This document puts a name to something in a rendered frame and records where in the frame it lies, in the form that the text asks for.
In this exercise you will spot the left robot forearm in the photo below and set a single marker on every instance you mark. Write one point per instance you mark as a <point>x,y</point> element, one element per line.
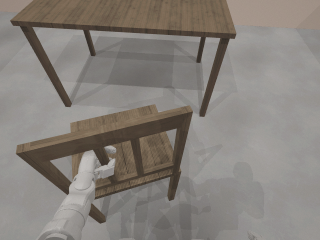
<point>71,216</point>

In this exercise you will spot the robot left hand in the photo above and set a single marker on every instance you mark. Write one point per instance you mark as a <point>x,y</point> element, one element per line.
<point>90,163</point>

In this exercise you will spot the table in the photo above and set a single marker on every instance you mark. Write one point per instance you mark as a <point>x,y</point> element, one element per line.
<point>194,18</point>

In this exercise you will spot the chair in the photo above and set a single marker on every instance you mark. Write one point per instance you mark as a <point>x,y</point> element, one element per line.
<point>143,155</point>

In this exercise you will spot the robot right hand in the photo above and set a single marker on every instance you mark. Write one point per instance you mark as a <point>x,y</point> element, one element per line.
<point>254,236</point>

